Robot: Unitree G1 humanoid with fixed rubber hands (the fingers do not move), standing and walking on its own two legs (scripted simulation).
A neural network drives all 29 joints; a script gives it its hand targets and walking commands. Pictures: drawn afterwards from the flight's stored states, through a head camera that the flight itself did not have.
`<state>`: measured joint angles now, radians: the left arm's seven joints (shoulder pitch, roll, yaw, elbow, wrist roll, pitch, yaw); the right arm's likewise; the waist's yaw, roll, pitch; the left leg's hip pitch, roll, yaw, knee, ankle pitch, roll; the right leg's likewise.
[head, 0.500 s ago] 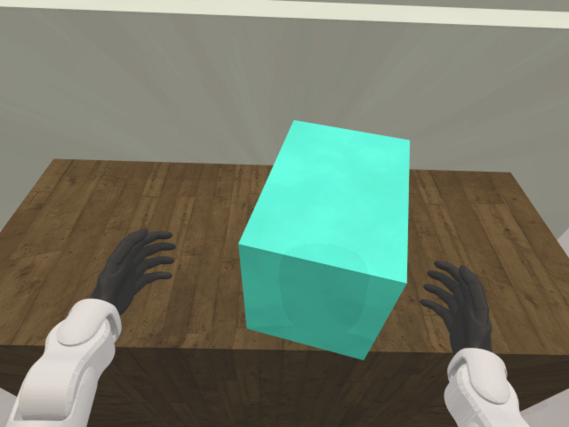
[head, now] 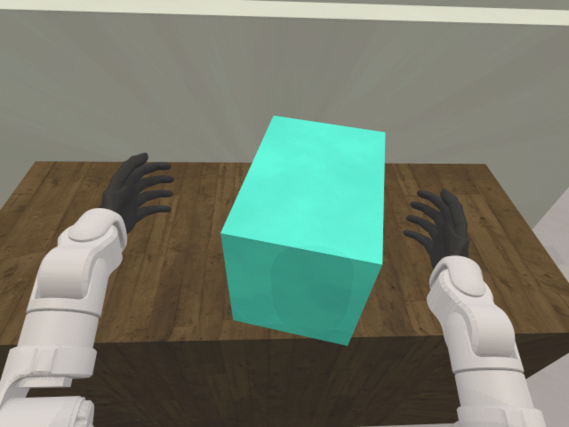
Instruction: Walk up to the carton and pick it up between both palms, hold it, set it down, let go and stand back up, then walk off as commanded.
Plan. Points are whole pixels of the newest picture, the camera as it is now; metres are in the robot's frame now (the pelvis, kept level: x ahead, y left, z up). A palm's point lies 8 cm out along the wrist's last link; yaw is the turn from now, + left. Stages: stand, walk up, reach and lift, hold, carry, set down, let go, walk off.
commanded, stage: reach and lift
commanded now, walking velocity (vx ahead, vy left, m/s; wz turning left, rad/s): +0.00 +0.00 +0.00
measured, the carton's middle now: (309, 226) +0.46 -0.07 +0.02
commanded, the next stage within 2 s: none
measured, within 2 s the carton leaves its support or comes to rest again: neither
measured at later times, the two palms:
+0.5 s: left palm (137, 150) +0.44 +0.18 +0.19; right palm (441, 198) +0.38 -0.22 +0.16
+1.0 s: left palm (164, 173) +0.46 +0.16 +0.14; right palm (419, 206) +0.40 -0.21 +0.12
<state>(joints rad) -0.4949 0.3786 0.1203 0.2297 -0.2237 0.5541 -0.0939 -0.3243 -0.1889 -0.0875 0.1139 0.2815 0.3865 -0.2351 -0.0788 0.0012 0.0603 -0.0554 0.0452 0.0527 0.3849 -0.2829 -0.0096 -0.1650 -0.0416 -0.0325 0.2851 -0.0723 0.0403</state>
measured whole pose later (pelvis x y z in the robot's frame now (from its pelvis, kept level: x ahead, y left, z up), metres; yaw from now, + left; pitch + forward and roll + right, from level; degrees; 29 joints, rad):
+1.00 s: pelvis +0.00 -0.01 +0.00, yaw +2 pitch +3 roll -2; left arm -0.96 0.35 0.02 1.01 -0.17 0.25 -0.05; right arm -0.80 -0.14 -0.10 0.84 0.23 0.16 -0.24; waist -0.15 0.00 -0.02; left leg -0.20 0.05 0.00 0.43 -0.28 -0.02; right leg -0.27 -0.04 -0.08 0.27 -0.06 0.03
